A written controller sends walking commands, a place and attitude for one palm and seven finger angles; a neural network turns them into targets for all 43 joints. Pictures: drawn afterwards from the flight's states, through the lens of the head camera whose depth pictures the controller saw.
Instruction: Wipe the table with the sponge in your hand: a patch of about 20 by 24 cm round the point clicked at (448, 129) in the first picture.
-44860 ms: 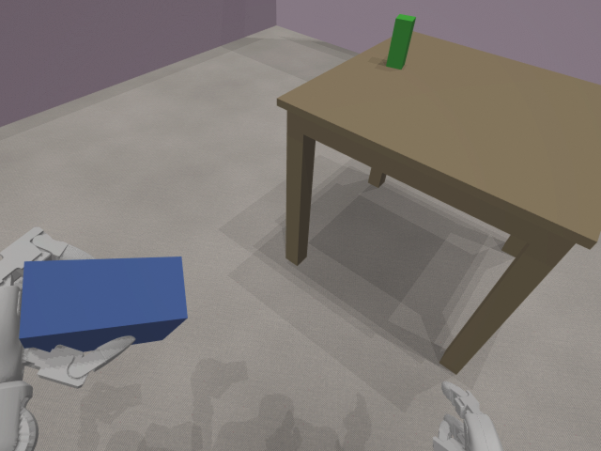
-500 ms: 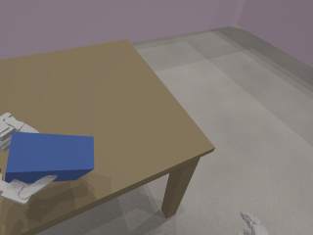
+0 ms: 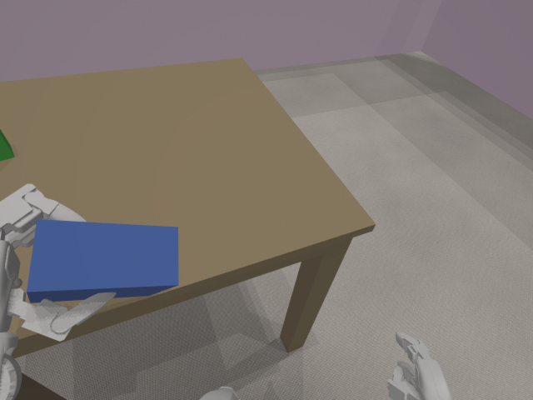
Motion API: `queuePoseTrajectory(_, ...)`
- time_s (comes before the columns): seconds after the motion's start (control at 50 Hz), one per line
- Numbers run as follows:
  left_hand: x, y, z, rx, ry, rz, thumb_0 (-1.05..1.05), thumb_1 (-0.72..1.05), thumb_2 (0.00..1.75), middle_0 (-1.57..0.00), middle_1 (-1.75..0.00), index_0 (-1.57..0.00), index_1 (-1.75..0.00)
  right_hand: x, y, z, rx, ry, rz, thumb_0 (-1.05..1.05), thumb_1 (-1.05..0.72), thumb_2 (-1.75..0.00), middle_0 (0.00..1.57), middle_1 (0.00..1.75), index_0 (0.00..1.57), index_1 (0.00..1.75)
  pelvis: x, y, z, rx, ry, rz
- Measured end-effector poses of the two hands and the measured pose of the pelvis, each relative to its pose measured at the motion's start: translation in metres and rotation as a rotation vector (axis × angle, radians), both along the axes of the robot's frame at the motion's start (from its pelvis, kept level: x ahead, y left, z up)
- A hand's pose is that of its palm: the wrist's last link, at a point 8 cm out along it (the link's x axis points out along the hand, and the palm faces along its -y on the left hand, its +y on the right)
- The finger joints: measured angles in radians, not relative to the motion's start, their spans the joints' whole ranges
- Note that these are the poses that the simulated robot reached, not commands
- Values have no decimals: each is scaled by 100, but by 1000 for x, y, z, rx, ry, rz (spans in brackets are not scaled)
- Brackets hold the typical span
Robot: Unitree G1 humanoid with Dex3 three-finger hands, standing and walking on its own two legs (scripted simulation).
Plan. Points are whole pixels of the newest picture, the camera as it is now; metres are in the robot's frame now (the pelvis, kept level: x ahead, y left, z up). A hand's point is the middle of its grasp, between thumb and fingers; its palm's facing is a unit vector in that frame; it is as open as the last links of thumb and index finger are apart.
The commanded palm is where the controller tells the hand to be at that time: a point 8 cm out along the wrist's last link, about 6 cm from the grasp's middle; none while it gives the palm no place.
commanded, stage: step back with the hand held close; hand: left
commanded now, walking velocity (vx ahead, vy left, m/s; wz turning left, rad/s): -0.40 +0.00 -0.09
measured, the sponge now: (124, 264) +0.23 +0.19 +0.15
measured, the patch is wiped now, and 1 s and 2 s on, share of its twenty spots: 1.00 1.00 1.00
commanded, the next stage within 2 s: stop stepping back and stand still in 0.42 s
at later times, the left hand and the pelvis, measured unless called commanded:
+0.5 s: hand out of the picture +0.09 +0.26 +0.19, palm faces +0.41 -0.88 -0.26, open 10.0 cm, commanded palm +0.02 +0.30 +0.21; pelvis -0.13 +0.01 +0.00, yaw +3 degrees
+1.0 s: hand out of the picture -0.05 +0.22 +0.18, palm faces +0.29 -0.92 -0.26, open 10.0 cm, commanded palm -0.08 +0.27 +0.21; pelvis -0.28 +0.01 +0.01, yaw -7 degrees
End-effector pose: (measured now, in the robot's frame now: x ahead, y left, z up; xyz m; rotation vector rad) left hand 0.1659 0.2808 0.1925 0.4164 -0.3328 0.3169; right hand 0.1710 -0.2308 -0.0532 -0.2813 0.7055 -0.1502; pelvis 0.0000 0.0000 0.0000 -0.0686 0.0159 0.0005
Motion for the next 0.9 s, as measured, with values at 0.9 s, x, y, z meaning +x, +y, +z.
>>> queuePoseTrajectory(0.9, -242, -4, 4, -44, 7, -15, -1, -52, 107, -73, -134, -75, -134, -318, -20, -9, 40, 109, -139, 1, -91, -90, 20, 30, 20, 30, -251, 0, 14, 66, -44, -59)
